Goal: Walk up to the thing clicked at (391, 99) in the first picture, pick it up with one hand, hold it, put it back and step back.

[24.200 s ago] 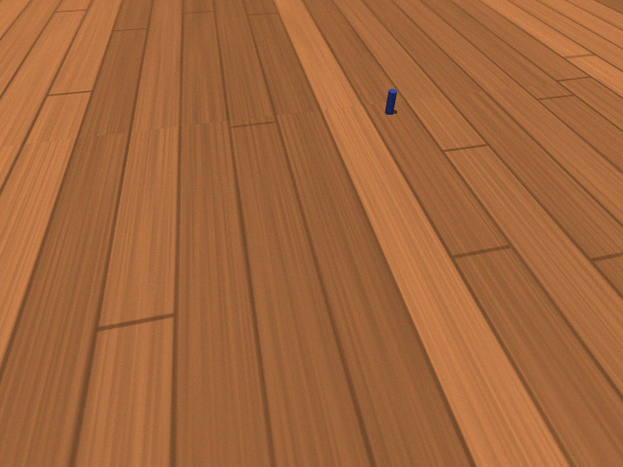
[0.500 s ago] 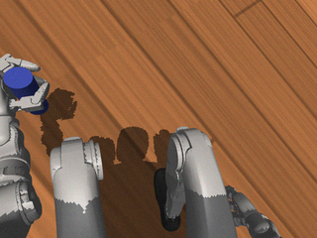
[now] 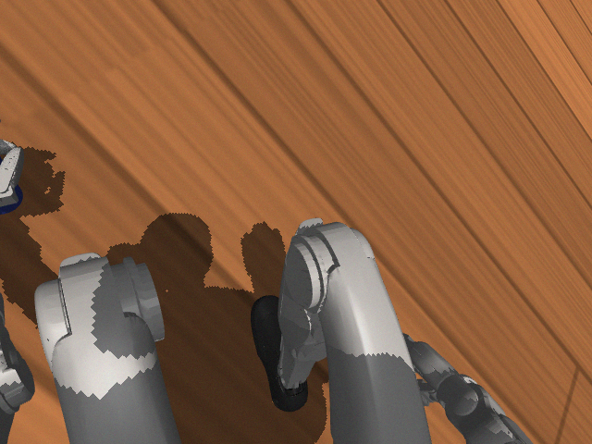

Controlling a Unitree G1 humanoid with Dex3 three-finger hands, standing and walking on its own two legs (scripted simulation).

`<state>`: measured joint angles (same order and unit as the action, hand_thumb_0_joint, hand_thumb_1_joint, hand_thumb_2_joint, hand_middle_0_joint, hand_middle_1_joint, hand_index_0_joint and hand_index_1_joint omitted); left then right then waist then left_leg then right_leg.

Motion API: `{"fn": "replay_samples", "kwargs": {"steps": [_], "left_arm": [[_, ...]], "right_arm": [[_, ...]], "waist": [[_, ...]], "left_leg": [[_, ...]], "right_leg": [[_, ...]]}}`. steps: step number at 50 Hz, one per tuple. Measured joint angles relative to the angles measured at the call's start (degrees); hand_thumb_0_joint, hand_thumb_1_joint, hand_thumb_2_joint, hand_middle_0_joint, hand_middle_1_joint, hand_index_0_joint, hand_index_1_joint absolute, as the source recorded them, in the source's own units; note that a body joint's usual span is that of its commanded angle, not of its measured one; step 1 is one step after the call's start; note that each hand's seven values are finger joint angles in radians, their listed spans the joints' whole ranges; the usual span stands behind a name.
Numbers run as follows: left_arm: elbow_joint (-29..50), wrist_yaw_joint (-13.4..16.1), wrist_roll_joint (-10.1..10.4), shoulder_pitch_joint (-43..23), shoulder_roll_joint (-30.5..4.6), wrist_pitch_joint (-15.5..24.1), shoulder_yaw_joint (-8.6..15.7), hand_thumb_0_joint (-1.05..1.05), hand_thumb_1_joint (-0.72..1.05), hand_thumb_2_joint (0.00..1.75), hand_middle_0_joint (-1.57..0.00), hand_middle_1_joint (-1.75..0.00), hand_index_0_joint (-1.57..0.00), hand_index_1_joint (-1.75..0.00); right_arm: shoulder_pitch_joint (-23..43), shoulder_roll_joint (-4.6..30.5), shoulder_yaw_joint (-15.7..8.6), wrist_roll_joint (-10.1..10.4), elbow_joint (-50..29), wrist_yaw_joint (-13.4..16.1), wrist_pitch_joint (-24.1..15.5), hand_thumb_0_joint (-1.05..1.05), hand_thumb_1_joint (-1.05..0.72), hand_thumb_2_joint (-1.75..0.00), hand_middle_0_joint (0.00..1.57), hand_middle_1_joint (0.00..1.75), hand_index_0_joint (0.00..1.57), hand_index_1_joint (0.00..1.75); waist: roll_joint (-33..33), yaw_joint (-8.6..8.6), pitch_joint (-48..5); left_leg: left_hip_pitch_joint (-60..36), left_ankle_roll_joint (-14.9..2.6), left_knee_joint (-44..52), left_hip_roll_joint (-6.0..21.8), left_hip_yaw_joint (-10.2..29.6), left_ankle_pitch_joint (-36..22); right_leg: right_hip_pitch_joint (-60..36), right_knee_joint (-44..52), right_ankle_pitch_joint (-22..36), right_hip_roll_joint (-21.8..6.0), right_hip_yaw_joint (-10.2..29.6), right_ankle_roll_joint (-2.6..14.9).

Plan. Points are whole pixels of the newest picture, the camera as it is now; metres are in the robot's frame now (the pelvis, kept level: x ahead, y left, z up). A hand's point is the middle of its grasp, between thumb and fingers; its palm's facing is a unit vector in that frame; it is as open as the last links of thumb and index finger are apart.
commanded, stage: lower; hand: left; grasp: from the side
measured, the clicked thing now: out of the picture +0.44 +0.29 -0.16
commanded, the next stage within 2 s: loosen in 0.86 s
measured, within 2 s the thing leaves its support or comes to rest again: rests again in 1.24 s
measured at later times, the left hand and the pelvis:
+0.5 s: hand out of the picture +0.44 +0.27 -0.16, palm faces +0.27 -0.96 -0.01, open 6.9 cm; pelvis -0.01 +0.01 -0.01, yaw -2 degrees
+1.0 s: hand (8, 176) +0.44 +0.27 -0.18, palm faces +0.27 -0.96 -0.01, open 6.9 cm; pelvis -0.01 +0.01 -0.01, yaw -4 degrees
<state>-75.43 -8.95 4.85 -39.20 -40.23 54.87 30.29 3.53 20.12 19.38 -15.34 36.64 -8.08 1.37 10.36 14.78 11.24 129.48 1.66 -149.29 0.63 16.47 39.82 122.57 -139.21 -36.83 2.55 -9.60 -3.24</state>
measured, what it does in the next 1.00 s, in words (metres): stands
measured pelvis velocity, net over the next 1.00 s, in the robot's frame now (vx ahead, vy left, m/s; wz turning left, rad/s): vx -0.01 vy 0.01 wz -0.07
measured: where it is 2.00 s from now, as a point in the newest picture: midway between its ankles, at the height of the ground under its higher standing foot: (212, 401)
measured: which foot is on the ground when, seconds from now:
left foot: down 0.00-1.00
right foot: down 0.00-1.00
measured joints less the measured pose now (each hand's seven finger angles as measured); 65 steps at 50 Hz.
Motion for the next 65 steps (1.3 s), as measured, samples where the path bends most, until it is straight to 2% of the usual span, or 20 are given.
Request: {"fn": "replay_samples", "kwargs": {"steps": [5,14,23,39,53,59,65], "left_arm": [[-1.4,0.6,-0.3,0.3,-1.9,0.9,-0.9,0.02,0.06,1.04,-0.97,-1.02,-0.86,-1.06],[-4.2,2.5,0.5,0.2,-2.6,2.7,-1.9,0.02,0.06,1.04,-0.96,-1.03,-0.86,-1.06],[-6.1,5.1,-1.2,-0.2,-5.2,5.0,-1.3,0.02,0.06,1.04,-0.96,-1.03,-0.86,-1.06],[-7.2,7.5,-1.2,0.4,-6.6,6.4,-3.0,0.02,0.06,1.04,-0.96,-1.03,-0.86,-1.06],[-7.8,8.5,-1.4,1.0,-8.0,7.8,-2.7,0.02,0.06,1.03,-0.96,-1.03,-0.86,-1.06],[-6.9,8.3,0.1,1.1,-7.6,8.4,-2.3,0.02,0.1,0.89,-0.96,-0.96,-0.86,-0.97],[-6.6,7.7,-0.1,0.6,-8.0,8.6,-3.2,0.01,0.05,0.68,-0.86,-0.8,-0.81,-0.79]], "right_arm": [[0.7,0.6,1.5,-0.9,-0.8,-0.1,0.2,0.0,-0.92,-0.9,0.21,0.3,0.2,0.3],[2.2,1.0,4.3,-2.0,-1.9,-0.3,-0.1,0.0,-0.91,-0.9,0.21,0.3,0.21,0.3],[3.9,0.9,6.6,-3.5,-3.0,-0.2,0.2,0.0,-0.9,-0.9,0.21,0.3,0.21,0.3],[4.5,1.1,8.7,-4.4,-3.6,-0.4,0.1,0.0,-0.9,-0.9,0.21,0.3,0.21,0.3],[5.5,1.2,9.8,-5.1,-4.5,-0.4,0.1,0.0,-0.9,-0.89,0.21,0.3,0.21,0.3],[5.7,1.2,10.2,-5.2,-4.1,-0.4,-0.2,0.0,-0.91,-0.89,0.21,0.3,0.21,0.3],[5.9,1.1,10.1,-5.1,-4.2,-0.3,-0.2,0.0,-0.91,-0.89,0.21,0.3,0.21,0.3]], "waist": [[0.3,0.28,1.2],[1.4,0.47,2.6],[3.2,1.04,4.3],[4.3,0.92,5.4],[5.4,1.01,6.7],[5.6,0.81,6.6],[5.4,0.84,6.3]], "left_leg": [[-0.2,-0.28,-0.6,-0.1,0.7,0.1],[-0.9,-0.45,-1.2,-0.2,1.9,0.0],[-1.5,-0.54,-2.3,-0.1,3.4,0.1],[-2.1,-0.84,-2.8,0.0,4.7,0.4],[-2.5,-1.14,-3.4,0.4,5.6,0.8],[-2.7,-1.02,-3.4,0.3,5.9,0.9],[-2.4,-1.36,-3.5,0.4,5.9,0.8]], "right_leg": [[-0.8,0.1,0.0,0.2,-0.5,-0.2],[-2.0,0.5,0.5,0.6,-1.4,-0.78],[-2.9,0.6,1.1,1.2,-2.5,-0.88],[-4.1,1.3,1.4,1.7,-3.5,-1.14],[-4.6,1.7,1.8,2.3,-4.2,-1.08],[-4.8,1.8,1.7,2.3,-4.3,-1.47],[-4.8,1.9,1.8,2.4,-4.4,-1.46]]}}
